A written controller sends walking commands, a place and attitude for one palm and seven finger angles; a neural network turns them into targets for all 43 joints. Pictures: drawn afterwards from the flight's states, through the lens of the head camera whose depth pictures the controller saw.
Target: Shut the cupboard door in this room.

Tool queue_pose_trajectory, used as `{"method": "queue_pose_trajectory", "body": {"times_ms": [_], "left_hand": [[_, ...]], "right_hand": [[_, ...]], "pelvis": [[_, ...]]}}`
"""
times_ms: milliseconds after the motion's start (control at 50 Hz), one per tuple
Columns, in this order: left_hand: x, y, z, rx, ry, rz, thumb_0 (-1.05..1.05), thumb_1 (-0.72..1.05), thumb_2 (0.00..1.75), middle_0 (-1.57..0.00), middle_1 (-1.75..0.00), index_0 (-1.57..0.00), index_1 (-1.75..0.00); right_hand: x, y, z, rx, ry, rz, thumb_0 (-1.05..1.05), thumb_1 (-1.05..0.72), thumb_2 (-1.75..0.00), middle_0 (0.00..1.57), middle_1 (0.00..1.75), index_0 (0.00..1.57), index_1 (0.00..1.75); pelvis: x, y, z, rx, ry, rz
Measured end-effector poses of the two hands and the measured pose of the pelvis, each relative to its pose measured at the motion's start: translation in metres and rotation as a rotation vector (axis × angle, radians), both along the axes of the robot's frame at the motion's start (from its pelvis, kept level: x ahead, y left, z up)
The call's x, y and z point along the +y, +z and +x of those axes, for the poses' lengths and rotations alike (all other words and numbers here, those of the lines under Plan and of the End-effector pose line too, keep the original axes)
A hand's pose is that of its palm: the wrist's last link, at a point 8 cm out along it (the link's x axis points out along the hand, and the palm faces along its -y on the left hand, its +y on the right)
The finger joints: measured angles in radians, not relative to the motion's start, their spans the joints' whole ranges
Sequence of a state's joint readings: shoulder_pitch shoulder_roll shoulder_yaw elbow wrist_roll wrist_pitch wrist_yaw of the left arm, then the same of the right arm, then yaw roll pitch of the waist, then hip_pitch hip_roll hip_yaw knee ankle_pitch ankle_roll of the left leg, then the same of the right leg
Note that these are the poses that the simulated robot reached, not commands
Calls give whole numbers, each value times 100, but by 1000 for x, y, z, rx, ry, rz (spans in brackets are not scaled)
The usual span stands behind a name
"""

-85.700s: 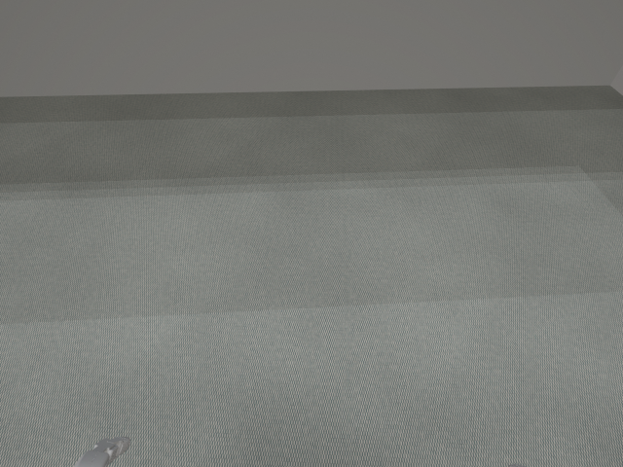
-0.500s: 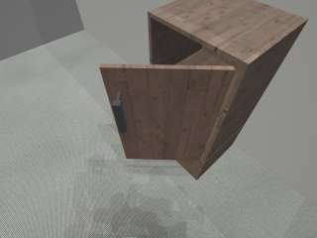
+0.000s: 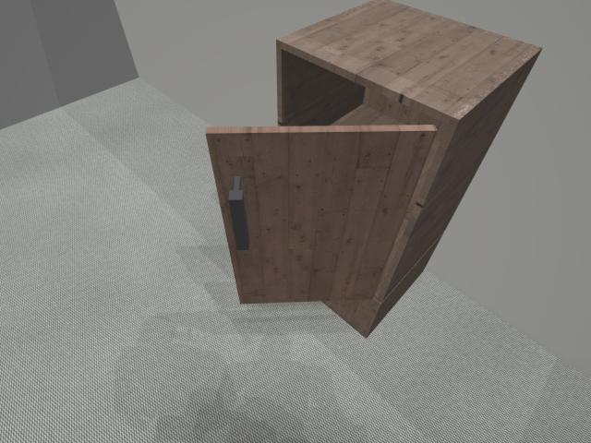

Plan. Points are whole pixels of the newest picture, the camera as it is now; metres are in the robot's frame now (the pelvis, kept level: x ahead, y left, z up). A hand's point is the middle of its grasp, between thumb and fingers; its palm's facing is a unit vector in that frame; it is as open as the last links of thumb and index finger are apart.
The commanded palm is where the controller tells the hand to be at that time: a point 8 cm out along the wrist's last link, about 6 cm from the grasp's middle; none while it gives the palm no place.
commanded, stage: come to a stop and stand still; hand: left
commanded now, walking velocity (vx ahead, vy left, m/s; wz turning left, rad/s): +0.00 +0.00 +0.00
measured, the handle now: (240, 214) +0.52 +0.13 -0.05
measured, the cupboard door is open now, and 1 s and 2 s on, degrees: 47 47 47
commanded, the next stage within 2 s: look again from close up in 0.10 s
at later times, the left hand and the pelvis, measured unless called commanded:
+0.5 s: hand out of the picture +0.05 +0.16 -0.18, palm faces +0.01 -0.99 -0.17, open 7.4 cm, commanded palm none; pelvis +0.04 +0.00 +0.00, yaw +0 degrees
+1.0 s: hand (176, 367) +0.23 +0.18 -0.05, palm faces +0.29 -0.94 -0.20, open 7.2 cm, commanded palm +0.15 +0.22 -0.07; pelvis +0.05 -0.02 -0.01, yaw +5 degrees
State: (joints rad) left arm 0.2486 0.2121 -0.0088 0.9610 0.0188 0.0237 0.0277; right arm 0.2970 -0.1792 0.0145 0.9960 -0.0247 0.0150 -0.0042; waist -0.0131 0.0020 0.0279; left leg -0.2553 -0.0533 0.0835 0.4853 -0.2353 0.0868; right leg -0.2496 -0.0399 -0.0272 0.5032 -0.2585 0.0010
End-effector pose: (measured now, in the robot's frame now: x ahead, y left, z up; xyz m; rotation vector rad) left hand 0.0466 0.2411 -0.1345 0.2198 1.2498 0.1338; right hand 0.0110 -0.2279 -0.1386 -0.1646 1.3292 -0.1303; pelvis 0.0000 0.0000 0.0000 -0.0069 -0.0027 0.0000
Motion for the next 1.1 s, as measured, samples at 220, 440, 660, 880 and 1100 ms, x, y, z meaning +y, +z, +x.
{"method": "queue_pose_trajectory", "body": {"times_ms": [220,440,660,880,1100], "left_hand": [[-12,-9,-31,131,41,-43,1,91,90,-20,-29,-20,-30],[-26,-14,-15,143,53,-71,1,91,90,-20,-29,-20,-30],[-24,-13,16,104,44,-51,1,91,90,-20,-29,-20,-30],[-21,-5,37,37,103,-30,1,91,90,-20,-29,-21,-30],[-40,142,185,-1194,22,-59,1,91,90,-28,-38,-28,-39]], "right_hand": [[2,3,12,35,9,-11,0,-91,-90,20,30,20,30],[-4,5,53,-9,21,-33,0,-92,-90,20,30,20,30],[-8,4,70,-12,17,-36,0,-93,-90,20,30,20,30],[-13,2,65,-10,3,-36,0,-92,-90,20,30,20,30],[-55,1,147,-586,69,-16,1,-91,-90,21,30,21,30]], "pelvis": [[1,3,16,9,4,0],[-2,3,37,2,4,0],[-7,2,51,1,1,4],[-12,1,54,5,10,0],[-38,-42,38,122,56,61]]}}
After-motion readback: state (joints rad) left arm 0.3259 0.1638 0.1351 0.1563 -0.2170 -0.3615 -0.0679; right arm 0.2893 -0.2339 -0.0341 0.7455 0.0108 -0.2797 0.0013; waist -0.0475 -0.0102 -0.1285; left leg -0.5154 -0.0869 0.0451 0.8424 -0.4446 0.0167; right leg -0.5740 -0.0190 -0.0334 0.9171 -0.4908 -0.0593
